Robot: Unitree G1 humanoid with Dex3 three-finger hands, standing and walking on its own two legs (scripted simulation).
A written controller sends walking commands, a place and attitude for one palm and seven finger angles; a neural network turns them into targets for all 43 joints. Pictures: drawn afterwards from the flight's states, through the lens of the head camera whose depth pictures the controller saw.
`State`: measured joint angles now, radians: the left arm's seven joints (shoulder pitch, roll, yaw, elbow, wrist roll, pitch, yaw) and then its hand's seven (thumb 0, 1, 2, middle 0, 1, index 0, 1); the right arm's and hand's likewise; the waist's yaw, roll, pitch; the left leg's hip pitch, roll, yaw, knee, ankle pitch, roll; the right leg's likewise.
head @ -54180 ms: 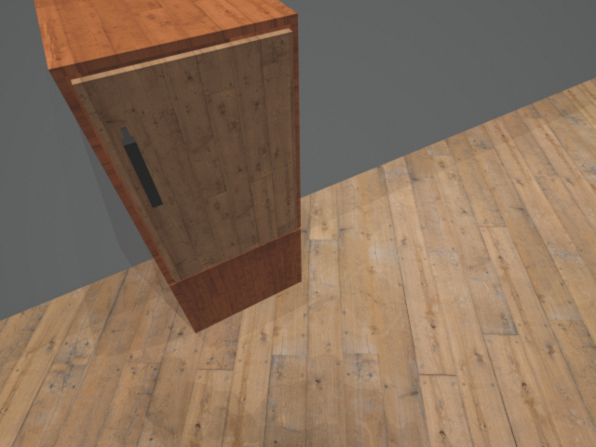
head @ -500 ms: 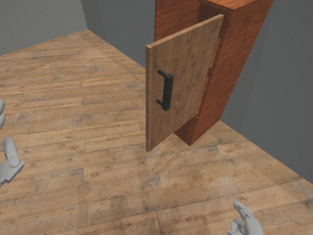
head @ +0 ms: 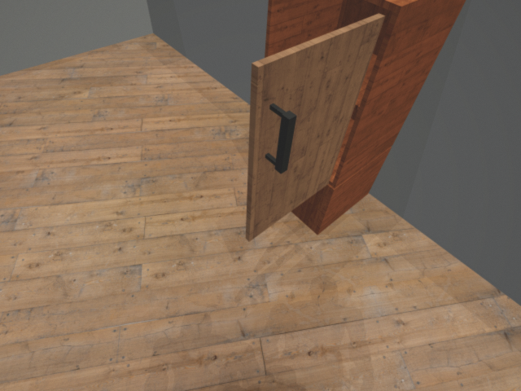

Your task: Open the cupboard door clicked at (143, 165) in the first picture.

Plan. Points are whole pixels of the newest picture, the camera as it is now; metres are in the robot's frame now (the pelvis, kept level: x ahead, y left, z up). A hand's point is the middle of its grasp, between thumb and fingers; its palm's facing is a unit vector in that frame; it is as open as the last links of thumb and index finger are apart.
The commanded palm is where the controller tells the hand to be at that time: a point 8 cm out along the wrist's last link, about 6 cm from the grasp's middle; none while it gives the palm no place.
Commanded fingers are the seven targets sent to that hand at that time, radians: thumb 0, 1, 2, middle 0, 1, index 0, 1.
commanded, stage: let the arm hang, fingers relaxed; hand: left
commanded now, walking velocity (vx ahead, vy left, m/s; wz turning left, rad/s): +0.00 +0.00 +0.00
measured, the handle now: (278, 139) +0.60 +0.00 +0.02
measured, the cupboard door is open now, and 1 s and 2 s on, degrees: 90 90 90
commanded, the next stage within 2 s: look to check the result in 0.72 s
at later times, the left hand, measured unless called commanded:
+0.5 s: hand out of the picture -0.01 +0.16 -0.17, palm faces +0.04 -0.98 -0.18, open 7.4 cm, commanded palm none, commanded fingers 0.00 0.90 0.90 -0.20 -0.30 -0.20 -0.30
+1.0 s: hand out of the picture +0.00 +0.16 -0.17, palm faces +0.05 -0.98 -0.20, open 7.4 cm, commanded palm none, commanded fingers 0.00 0.90 0.90 -0.20 -0.30 -0.20 -0.30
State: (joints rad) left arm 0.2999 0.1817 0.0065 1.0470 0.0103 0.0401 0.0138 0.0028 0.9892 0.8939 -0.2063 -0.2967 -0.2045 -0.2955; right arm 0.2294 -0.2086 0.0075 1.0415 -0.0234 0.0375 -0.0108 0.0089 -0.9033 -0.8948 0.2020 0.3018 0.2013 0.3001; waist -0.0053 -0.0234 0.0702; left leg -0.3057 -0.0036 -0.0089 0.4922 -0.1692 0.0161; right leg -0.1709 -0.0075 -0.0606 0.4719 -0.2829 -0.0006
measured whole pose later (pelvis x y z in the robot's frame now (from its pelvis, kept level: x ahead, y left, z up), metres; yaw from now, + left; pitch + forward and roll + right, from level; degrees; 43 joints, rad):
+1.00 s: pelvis +0.02 -0.01 +0.00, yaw +0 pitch -2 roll +0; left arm 0.29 0.13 0.02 1.15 0.01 0.00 0.03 0.00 0.91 0.90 -0.20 -0.30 -0.20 -0.29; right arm 0.25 -0.15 0.00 1.14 -0.02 0.02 -0.03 0.01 -0.91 -0.89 0.20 0.30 0.20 0.30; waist -0.01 0.02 0.06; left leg -0.24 -0.01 0.00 0.43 -0.17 0.01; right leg -0.11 -0.01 -0.06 0.43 -0.29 0.00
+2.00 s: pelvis +0.04 -0.02 +0.01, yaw +0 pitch -1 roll +0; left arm 0.28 0.13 0.02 1.15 0.00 -0.01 0.03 0.00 0.91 0.90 -0.20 -0.30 -0.20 -0.30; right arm 0.24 -0.15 0.00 1.15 -0.02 0.01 -0.04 0.01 -0.91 -0.89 0.20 0.30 0.20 0.30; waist 0.00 0.01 0.07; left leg -0.20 0.00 -0.01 0.42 -0.19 -0.01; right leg -0.06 0.00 -0.07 0.39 -0.31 -0.02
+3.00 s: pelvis +0.04 -0.03 +0.01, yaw +0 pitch -2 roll +0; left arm 0.29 0.13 0.01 1.14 0.00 -0.01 0.03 0.00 0.91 0.90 -0.20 -0.30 -0.20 -0.30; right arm 0.25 -0.15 0.00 1.15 -0.02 0.01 -0.04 0.01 -0.91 -0.89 0.20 0.30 0.20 0.30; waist 0.00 0.00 0.06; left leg -0.19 0.01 -0.02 0.41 -0.20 -0.02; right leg -0.04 0.01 -0.07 0.38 -0.31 -0.03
